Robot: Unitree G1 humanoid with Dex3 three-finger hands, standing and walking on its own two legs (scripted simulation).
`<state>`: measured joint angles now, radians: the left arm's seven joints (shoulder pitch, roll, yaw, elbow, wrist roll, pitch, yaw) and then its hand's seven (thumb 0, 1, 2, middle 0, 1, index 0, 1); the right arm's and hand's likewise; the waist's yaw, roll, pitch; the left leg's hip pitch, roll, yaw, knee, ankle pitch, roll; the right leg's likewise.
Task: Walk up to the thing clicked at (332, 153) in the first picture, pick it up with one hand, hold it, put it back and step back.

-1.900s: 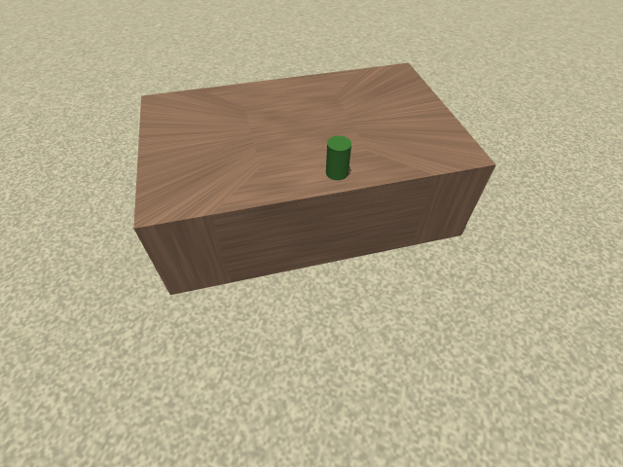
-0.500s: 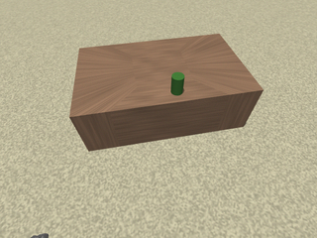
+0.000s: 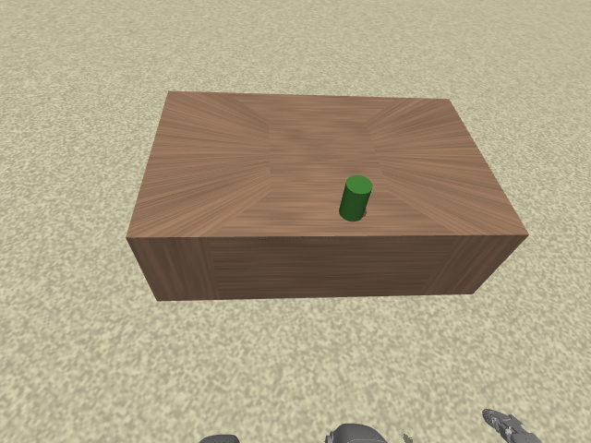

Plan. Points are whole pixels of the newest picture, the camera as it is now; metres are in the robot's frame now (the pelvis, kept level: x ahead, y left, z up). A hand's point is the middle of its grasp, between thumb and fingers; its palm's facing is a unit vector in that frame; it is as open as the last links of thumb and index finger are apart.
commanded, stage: walk up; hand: right
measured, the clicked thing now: (355, 199) +0.80 -0.18 -0.31
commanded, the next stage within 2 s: none
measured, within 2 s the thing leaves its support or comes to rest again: neither
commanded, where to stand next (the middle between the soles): +0.39 -0.06 m, yaw +5 degrees
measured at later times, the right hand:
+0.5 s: hand (495, 358) +0.28 -0.34 -0.13, palm faces -0.17 +0.93 -0.34, open 7.4 cm
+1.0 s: hand (474, 295) +0.41 -0.36 -0.16, palm faces -0.10 +0.93 -0.37, open 7.4 cm
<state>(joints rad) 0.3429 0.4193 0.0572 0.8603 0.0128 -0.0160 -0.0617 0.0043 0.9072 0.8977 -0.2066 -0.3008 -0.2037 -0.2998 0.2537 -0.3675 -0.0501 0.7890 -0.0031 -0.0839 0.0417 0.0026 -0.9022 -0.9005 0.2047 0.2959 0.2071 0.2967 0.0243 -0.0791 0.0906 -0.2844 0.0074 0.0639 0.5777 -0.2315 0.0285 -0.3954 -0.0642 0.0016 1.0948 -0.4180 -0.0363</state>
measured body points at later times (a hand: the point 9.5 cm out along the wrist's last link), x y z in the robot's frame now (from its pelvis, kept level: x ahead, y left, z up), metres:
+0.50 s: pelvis +0.18 -0.08 +0.01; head +0.20 -0.09 +0.46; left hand +0.17 +0.24 -0.09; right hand +0.28 -0.39 -0.11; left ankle +0.26 +0.06 -0.69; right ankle +0.17 -0.19 -0.73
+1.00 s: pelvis +0.30 -0.10 -0.02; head +0.33 -0.11 +0.43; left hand +0.34 +0.23 -0.12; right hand +0.41 -0.41 -0.13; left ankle +0.31 +0.04 -0.72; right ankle +0.38 -0.22 -0.73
